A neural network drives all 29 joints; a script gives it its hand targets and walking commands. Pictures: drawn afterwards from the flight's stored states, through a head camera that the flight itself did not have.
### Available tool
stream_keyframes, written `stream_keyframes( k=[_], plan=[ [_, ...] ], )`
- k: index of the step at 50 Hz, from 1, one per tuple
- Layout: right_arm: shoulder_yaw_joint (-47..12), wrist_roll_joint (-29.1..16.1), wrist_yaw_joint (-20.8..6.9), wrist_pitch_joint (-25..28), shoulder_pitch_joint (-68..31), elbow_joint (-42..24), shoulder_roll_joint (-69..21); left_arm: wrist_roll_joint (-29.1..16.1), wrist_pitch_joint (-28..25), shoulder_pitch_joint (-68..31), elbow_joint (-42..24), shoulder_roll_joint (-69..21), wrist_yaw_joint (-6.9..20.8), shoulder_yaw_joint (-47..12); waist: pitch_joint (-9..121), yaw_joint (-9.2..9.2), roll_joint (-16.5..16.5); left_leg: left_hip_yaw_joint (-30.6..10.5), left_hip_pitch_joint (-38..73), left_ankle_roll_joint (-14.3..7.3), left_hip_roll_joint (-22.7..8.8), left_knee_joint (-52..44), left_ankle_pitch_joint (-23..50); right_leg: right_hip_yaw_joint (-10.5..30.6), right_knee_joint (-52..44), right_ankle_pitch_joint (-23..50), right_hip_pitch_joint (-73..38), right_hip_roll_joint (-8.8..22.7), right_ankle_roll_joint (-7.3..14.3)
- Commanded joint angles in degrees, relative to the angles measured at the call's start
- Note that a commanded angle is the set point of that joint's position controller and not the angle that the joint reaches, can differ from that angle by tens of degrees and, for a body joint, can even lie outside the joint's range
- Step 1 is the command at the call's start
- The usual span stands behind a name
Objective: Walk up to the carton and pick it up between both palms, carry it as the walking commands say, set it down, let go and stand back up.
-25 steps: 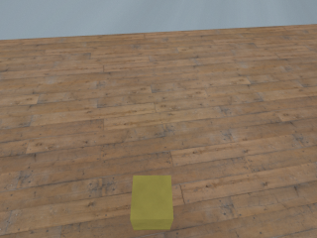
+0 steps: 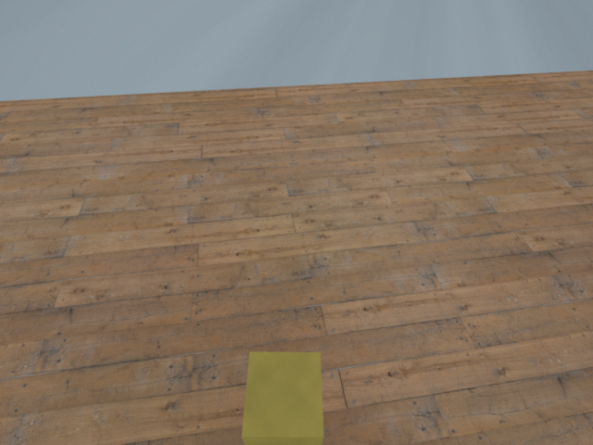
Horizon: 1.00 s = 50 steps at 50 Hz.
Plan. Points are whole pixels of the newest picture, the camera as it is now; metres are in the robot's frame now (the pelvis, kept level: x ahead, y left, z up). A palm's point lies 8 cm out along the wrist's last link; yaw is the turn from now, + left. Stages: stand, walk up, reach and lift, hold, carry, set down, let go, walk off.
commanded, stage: walk up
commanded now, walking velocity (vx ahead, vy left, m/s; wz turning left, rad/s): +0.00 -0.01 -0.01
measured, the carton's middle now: (284, 405) +0.37 +0.03 -0.65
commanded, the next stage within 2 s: none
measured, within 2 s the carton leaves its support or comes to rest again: neither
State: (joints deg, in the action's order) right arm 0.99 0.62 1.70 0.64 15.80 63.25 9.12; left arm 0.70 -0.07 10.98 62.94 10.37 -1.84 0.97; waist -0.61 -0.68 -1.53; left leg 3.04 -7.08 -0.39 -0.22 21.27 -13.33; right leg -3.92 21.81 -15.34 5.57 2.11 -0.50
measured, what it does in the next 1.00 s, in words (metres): steps on the spot: left foot, then right foot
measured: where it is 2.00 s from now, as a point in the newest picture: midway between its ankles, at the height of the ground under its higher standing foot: outside the picture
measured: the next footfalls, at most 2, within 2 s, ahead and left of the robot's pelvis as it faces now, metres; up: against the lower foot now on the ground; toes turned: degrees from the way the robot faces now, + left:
left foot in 0.44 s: +0.04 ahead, +0.20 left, +0.00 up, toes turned +5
right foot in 0.70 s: +0.02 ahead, -0.08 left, +0.00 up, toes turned +9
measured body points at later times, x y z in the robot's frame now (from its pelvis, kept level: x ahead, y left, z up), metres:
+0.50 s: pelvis -0.01 +0.07 -0.01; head +0.02 +0.09 +0.43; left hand -0.06 +0.33 -0.17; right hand +0.06 -0.18 -0.16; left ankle +0.00 +0.20 -0.75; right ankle -0.04 -0.10 -0.73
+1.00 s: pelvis -0.01 +0.08 +0.00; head +0.00 +0.07 +0.45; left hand +0.02 +0.32 -0.15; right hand +0.01 -0.15 -0.17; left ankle +0.00 +0.20 -0.74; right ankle -0.02 -0.02 -0.74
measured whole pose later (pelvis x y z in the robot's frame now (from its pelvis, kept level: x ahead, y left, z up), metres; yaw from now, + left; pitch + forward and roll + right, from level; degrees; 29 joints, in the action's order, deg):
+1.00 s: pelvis -0.01 +0.08 +0.00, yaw +0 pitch -2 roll +0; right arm 1.3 1.0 2.0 -0.1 14.1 62.7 9.5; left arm 1.3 1.0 12.5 63.8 10.3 -2.1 2.1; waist -2.4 -0.8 1.5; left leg 4.4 -11.2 0.1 -1.9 25.5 -12.5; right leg -3.0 26.1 -15.4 9.0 -0.3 1.4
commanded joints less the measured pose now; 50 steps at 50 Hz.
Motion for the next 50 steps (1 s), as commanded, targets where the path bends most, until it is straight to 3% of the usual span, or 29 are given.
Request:
stream_keyframes(
  k=[1,3,4,5,6,7,8,9,10,12,13,14,16,18,19,20,21,22,25,27,30,34,38,39,43,44,45,48,50],
  plan=[
    [0.5,0.0,0.0,0.1,-0.2,-0.8,4.0,0.4,-0.4,3.8,-0.1,3.6,-0.4,0.0,-3.8,0.75,6.6,-6.2,-0.5,-2.2,-6.5,-4.1,17.2,4.2,-4.3,10.0,2.4,4.5,1.2],
    [0.6,-0.2,0.2,0.0,2.5,0.7,5.7,0.5,-1.0,4.5,0.6,5.3,-0.3,0.1,0.5,-0.03,2.2,-5.5,1.9,-1.6,-6.3,-2.6,16.0,4.6,-5.0,13.2,0.8,5.0,1.6],
    [0.4,-0.1,0.1,-0.6,1.1,-1.5,6.2,1.1,-1.1,5.9,-0.5,6.6,-0.8,-0.1,-0.7,1.50,0.9,-3.9,1.4,-1.5,-5.0,-0.6,14.2,4.4,-4.0,16.4,2.0,6.2,0.9],
    [3.3,-0.2,-0.2,-2.3,-1.6,-1.5,10.4,1.2,-0.4,12.2,0.0,12.3,-2.0,2.4,-5.0,5.11,5.9,0.5,-15.1,1.2,-1.5,8.4,7.6,12.7,-2.2,21.2,-5.9,14.6,4.3],
    [3.3,0.2,-0.1,-3.6,-4.8,-3.7,9.5,1.9,-0.4,15.8,0.9,15.0,-2.8,2.5,-5.3,7.06,-4.3,2.7,-24.1,2.7,-0.1,20.4,-9.5,20.1,-2.6,32.4,-8.2,23.3,9.9],
    [3.0,0.4,-0.3,-4.1,-4.9,-4.0,8.8,1.8,-0.5,13.1,0.8,15.0,-3.2,2.2,-4.3,6.32,-4.0,-1.9,-25.2,2.9,-1.8,34.1,-16.8,21.7,-3.5,39.5,-4.5,27.6,14.5],
    [2.1,0.2,-0.5,-4.3,-5.5,-4.5,7.2,1.9,-0.7,11.6,-0.4,12.1,-3.1,2.0,-3.8,5.41,-2.3,-4.9,-23.8,2.9,-2.6,38.3,-15.4,19.6,-4.2,39.9,-0.4,26.9,14.9],
    [1.7,-0.2,-0.8,-4.0,-3.3,-5.1,7.8,1.7,-0.6,7.7,-1.3,10.9,-2.7,1.9,-3.7,3.58,-5.1,-5.6,-21.9,2.7,-2.5,37.8,-14.2,14.3,-3.0,38.6,2.8,22.7,12.6],
    [1.6,0.3,-0.8,-4.0,-2.8,-5.9,5.5,1.7,-1.0,6.6,-1.8,9.4,-2.9,1.9,-3.6,2.87,-6.9,-4.2,-22.6,2.5,-2.4,35.0,-14.7,14.6,-4.3,30.4,4.6,21.2,11.9],
    [0.8,-0.4,-1.8,-4.2,-5.0,-6.6,6.2,2.4,-0.3,7.1,-2.7,10.6,-2.5,2.5,-5.1,3.05,-14.9,-3.1,-20.4,3.2,-2.1,26.5,-11.1,9.3,-5.3,27.2,6.5,16.9,8.1],
    [0.7,-0.1,-2.0,-4.3,-1.7,-5.6,6.6,2.2,-0.3,3.6,-4.1,11.2,-1.8,2.9,-3.9,1.06,-17.8,-2.5,-14.4,3.2,-2.4,23.0,-8.6,6.7,-4.9,25.2,9.2,15.7,6.8],
    [1.3,-0.5,-2.3,-4.5,-2.4,-7.6,7.6,2.4,0.0,3.5,-4.0,12.4,-2.1,3.7,-2.7,1.39,-18.3,-4.1,-13.1,2.7,-3.7,21.4,-7.8,8.4,-4.7,26.4,7.7,17.6,6.2],
    [1.7,-0.1,-2.3,-4.0,-2.5,-5.9,7.8,2.3,0.1,5.7,-2.3,11.9,-1.5,4.3,-2.2,2.01,-21.5,1.2,-7.7,3.1,-1.1,14.4,-5.8,7.0,-3.4,17.1,11.2,14.2,5.4],
    [2.6,0.0,-2.2,-3.4,3.3,-3.9,9.2,1.7,1.1,4.9,-3.2,10.2,-0.8,4.2,-0.9,-0.64,-15.1,3.0,3.4,2.3,-0.3,7.9,0.8,5.3,1.3,1.9,17.7,10.7,3.2],
    [1.2,0.7,-1.8,-1.8,3.6,-2.9,8.6,1.5,1.2,7.4,-1.5,2.8,-0.6,1.8,0.2,-2.10,-4.7,-4.6,6.3,1.6,-7.6,0.5,4.1,-1.8,6.5,-7.4,20.1,3.2,1.3],
    [2.5,1.8,-1.3,-0.7,5.1,-3.9,14.4,1.4,1.0,10.7,-1.2,-0.4,-0.6,0.8,2.4,-1.99,13.4,-17.9,4.2,-1.2,-18.8,-7.2,6.8,-2.1,13.6,-14.9,20.9,-0.1,-0.5],
    [2.9,1.5,-0.6,-0.3,3.9,-4.8,15.3,0.5,1.7,11.4,-1.0,2.9,-0.3,1.4,2.5,-0.77,14.2,-22.0,-1.7,-4.1,-21.1,-9.5,4.1,4.4,19.1,-16.3,16.2,1.2,-0.6],
    [2.6,1.7,-0.5,-0.1,1.3,-4.5,13.7,0.8,1.6,11.0,-1.5,2.7,0.2,1.5,1.2,0.76,11.4,-20.0,-3.6,-4.3,-21.1,-10.3,5.2,6.0,20.9,-15.2,16.1,1.3,-0.5],
    [1.0,0.6,-0.1,0.5,-3.0,-4.3,9.9,0.0,1.3,8.5,0.0,4.2,0.7,1.6,1.2,0.51,13.3,-10.2,-0.7,-5.2,-13.5,-6.2,18.0,5.5,21.3,-12.1,13.2,0.6,-0.7],
    [0.8,1.0,0.1,0.2,-1.9,-4.7,9.5,-0.2,1.4,9.5,0.6,4.8,0.7,1.2,0.4,1.74,20.8,-8.6,-0.1,-6.1,-13.1,-3.1,27.0,4.3,19.4,-10.8,13.0,0.8,-0.7],
    [0.5,1.3,0.4,0.2,-4.7,-4.4,8.1,-0.1,1.7,9.4,1.3,5.2,0.2,1.5,-1.8,2.88,14.7,-9.2,-4.9,-7.2,-14.1,-4.6,19.5,4.7,13.7,-6.7,8.1,0.4,-0.4],
    [0.0,-0.3,0.4,-0.3,-2.3,-3.4,5.7,0.5,0.7,6.7,0.3,6.8,0.0,1.1,-1.1,2.15,7.7,-6.0,-7.5,-2.8,-9.0,-1.1,10.6,5.9,-0.7,10.4,0.3,4.1,1.4],
    [0.5,-0.8,0.2,-0.5,-0.2,-2.9,5.6,0.2,0.1,5.5,0.3,4.2,-0.2,0.5,-2.1,-0.30,-3.5,-4.3,0.0,-0.4,-6.2,-1.0,4.5,8.6,-4.4,7.5,7.7,5.0,3.4],
    [0.8,-0.5,0.4,0.0,-0.7,-2.7,7.5,0.5,0.1,4.6,0.5,3.8,-0.5,0.6,-3.0,-0.20,-1.1,-4.7,-0.8,-0.8,-7.0,-1.0,7.0,7.3,-4.0,7.7,6.6,3.5,2.5],
    [1.7,0.2,0.4,0.4,4.1,-1.4,8.6,0.6,0.5,4.0,-0.1,6.1,-0.8,1.6,-2.2,-0.24,-4.1,-6.5,-2.1,-1.3,-10.1,-1.5,11.9,2.3,-1.7,8.9,4.1,2.6,1.7],
    [1.5,0.4,0.6,0.1,1.7,-1.7,9.2,0.2,0.4,4.1,0.4,4.7,-0.9,1.7,-2.4,0.35,0.5,-5.8,-2.0,-1.0,-10.0,-2.0,12.9,3.9,-2.1,8.3,4.7,2.2,1.8],
    [1.4,0.2,0.4,0.1,-0.6,-2.3,8.7,0.5,0.4,4.7,0.4,5.3,-0.8,1.8,-1.3,1.04,-3.7,-6.5,-1.3,-1.5,-10.8,-2.2,11.8,3.6,-1.5,8.1,5.7,2.5,1.8],
    [3.3,1.0,1.6,-0.7,2.2,-2.2,12.0,1.3,1.5,5.6,-0.2,5.2,-0.2,2.6,-4.1,0.14,3.2,-15.0,-1.0,-5.8,-19.1,-4.1,2.2,1.0,7.1,-2.0,15.9,0.4,0.6],
    [4.4,1.4,2.2,-1.0,5.9,-2.4,12.7,0.9,2.0,4.4,-1.6,4.2,-0.1,2.8,-3.2,-2.59,8.9,-21.3,-2.7,-12.3,-27.5,-6.7,11.8,2.6,25.9,-9.7,19.0,-1.4,-0.7]
  ],
)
